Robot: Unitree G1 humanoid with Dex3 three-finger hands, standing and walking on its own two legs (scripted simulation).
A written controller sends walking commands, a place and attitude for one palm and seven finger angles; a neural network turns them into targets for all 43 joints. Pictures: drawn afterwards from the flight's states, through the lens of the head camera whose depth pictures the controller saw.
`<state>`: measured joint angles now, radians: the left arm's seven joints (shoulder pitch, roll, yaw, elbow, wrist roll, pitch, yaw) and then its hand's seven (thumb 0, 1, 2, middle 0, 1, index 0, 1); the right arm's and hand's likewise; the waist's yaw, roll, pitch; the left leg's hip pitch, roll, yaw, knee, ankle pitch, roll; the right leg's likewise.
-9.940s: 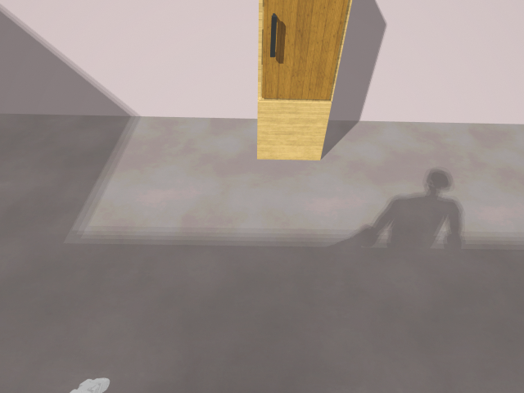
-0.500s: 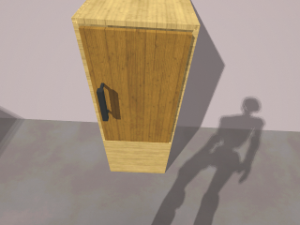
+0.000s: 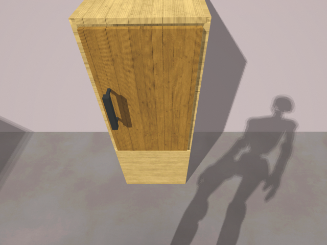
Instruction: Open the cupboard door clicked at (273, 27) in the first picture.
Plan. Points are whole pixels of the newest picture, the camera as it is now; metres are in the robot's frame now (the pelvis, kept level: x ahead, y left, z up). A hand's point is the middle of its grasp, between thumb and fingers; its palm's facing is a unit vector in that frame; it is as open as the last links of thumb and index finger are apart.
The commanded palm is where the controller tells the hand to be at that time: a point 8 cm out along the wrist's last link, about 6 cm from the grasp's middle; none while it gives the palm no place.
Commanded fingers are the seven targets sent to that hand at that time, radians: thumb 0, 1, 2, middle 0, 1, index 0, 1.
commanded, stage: look again from close up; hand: left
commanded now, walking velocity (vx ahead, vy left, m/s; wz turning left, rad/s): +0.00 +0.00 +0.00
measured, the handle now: (112, 109) +0.57 +0.23 -0.03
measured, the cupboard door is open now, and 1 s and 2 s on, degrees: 0 0 0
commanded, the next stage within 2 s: raise the hand with hooked fingers in 0.10 s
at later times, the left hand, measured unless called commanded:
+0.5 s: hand (108, 202) +0.22 +0.15 -0.01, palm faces +0.11 -0.99 -0.03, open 7.9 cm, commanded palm +0.13 +0.22 -0.06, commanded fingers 0.00 0.53 0.74 -0.23 -0.54 -0.23 -0.54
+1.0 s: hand (101, 220) +0.20 +0.18 -0.06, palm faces -0.05 -1.00 -0.02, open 10.8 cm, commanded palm +0.16 +0.24 -0.05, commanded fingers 0.00 -0.06 0.49 -0.27 -0.92 -0.27 -0.92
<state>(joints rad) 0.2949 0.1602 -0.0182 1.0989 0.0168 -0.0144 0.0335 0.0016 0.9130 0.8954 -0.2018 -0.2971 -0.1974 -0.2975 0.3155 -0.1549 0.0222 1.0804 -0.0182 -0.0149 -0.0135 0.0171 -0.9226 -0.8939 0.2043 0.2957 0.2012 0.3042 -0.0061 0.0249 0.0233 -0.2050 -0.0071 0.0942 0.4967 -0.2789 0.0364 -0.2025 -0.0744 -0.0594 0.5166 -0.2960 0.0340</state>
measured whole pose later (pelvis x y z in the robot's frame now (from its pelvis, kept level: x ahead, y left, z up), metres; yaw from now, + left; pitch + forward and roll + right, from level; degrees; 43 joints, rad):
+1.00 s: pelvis -0.05 -0.04 -0.10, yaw +1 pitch +15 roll -2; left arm 0.24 0.29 0.27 0.11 -0.33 -0.26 -0.39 0.01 0.17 0.58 -0.26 -0.77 -0.25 -0.77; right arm 0.23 -0.17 0.03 0.58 0.03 -0.19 -0.06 0.02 -0.90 -0.89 0.21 0.30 0.21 0.31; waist -0.02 0.03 -0.11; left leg -0.97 0.08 0.00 1.20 -0.50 -0.02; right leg -0.92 -0.02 -0.12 1.17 -0.51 -0.04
